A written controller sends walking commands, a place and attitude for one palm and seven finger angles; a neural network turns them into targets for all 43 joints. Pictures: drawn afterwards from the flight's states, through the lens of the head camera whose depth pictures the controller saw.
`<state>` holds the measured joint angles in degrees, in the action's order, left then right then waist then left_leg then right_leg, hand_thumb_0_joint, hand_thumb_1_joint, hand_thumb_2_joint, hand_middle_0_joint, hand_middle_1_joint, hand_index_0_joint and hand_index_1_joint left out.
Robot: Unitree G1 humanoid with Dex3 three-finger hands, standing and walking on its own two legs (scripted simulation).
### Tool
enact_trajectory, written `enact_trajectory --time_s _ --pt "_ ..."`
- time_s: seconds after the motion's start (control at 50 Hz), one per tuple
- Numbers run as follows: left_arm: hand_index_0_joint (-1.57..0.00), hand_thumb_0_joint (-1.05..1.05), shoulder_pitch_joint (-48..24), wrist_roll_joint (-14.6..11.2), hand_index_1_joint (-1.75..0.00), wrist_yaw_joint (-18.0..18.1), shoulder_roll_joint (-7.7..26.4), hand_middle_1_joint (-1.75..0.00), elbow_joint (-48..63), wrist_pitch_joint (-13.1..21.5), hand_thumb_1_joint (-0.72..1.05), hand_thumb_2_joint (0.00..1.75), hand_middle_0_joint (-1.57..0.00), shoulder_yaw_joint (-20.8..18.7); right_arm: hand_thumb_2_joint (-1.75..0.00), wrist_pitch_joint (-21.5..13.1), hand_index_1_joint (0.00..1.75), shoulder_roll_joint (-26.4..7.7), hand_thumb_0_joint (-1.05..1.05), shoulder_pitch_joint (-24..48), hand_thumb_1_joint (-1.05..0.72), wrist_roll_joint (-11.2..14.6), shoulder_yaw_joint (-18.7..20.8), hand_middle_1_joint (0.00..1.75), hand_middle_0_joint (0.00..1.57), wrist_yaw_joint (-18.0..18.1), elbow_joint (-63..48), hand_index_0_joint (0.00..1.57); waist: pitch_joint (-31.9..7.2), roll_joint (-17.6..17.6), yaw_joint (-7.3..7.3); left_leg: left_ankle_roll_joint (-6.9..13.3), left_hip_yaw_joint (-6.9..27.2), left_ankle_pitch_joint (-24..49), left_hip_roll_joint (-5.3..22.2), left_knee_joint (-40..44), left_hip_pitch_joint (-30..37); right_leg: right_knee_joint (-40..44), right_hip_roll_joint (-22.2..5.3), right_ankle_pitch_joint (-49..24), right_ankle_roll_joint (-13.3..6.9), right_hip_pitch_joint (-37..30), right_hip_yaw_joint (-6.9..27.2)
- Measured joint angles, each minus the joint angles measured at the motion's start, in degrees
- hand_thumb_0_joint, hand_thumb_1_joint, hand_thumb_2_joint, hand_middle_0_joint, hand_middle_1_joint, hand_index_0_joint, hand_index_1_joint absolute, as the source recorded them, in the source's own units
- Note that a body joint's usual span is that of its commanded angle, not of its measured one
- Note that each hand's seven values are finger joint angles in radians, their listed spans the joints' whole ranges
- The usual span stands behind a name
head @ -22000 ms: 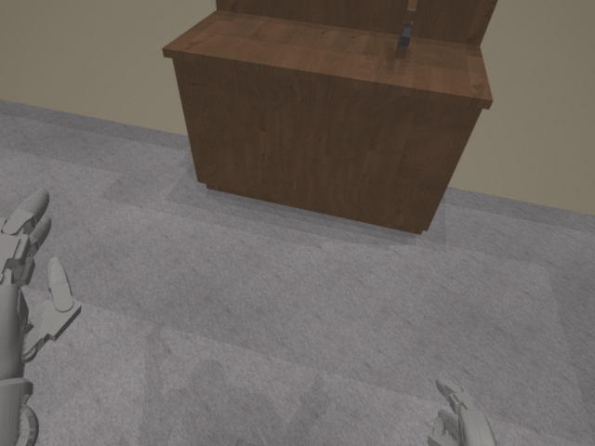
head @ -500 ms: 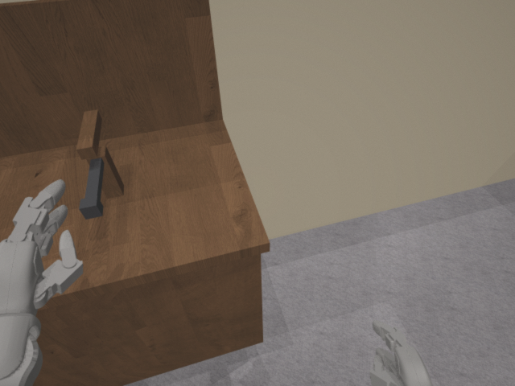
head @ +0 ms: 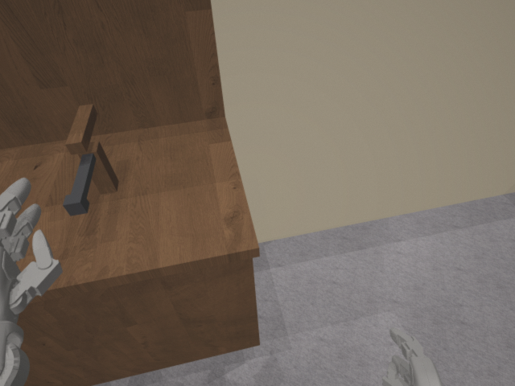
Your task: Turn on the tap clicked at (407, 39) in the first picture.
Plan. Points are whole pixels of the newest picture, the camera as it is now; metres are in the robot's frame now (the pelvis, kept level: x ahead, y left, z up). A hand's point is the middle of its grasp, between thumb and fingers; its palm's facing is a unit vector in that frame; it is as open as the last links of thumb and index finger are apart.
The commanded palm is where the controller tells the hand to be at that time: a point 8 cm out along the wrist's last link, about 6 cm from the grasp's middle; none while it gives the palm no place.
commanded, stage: turn the palm inward beside the body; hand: left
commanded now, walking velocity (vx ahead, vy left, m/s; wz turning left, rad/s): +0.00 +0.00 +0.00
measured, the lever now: (76, 204) +0.36 +0.36 +0.09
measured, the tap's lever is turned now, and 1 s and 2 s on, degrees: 0 0 0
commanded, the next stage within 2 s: reach beside the lever's end, fingers flat in 1.40 s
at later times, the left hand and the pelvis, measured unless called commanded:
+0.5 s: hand (36, 292) +0.18 +0.28 +0.15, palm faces +0.48 -0.86 -0.18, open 7.4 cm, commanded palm +0.12 +0.32 +0.16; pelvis -0.01 +0.04 +0.00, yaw +1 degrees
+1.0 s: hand (39, 322) +0.15 +0.26 +0.14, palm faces +0.51 -0.85 -0.11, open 7.4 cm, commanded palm +0.09 +0.30 +0.15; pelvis -0.03 +0.03 +0.00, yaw +2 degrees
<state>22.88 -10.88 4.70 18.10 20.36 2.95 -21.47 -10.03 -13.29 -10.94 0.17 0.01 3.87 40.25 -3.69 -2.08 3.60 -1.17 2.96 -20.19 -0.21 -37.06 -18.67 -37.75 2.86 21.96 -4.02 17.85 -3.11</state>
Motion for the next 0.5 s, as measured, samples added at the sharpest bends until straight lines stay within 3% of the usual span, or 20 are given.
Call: enact_trajectory --time_s 0.16,0.3,0.5 --pt "-0.21 0.02 4.3 0.3 -0.30 0.5 -2.9 -0.30 3.8 -0.3 0.89 0.90 -0.20 2.2 -0.90 -1.9 0.30 -1.6 0.02 -1.7 -0.90 -0.1 0.6 0.30 0.20 0.2 -1.2 0.20 0.4 -0.5 1.06 0.9 0.3 -1.1 -1.1 -1.0 -0.3 0.0 -1.1 0.8 1.0 -0.5 -0.3" --pt "-0.21 0.02 4.6 1.3 -0.30 1.9 -4.0 -0.30 6.0 1.0 0.89 0.90 -0.20 5.5 -0.90 -3.3 0.30 -0.1 0.02 -1.1 -0.90 -0.5 0.0 0.30 0.20 0.2 -1.8 0.20 0.0 -0.1 1.29 1.7 -0.2 -0.9 -1.8 -1.8 -1.4 -0.7 -1.9 0.5 1.9 0.6 0.1" --pt "-0.21 0.02 4.4 1.1 -0.30 4.1 -5.1 -0.30 6.7 -4.4 0.89 0.90 -0.20 7.1 -0.90 -2.6 0.30 1.5 0.02 -0.5 -0.90 -0.4 -2.1 0.30 0.21 0.4 -2.3 0.21 -0.3 -0.7 1.16 2.4 -0.5 0.3 -2.2 -1.3 -0.5 0.4 -2.3 -1.1 2.7 -0.5 0.4"
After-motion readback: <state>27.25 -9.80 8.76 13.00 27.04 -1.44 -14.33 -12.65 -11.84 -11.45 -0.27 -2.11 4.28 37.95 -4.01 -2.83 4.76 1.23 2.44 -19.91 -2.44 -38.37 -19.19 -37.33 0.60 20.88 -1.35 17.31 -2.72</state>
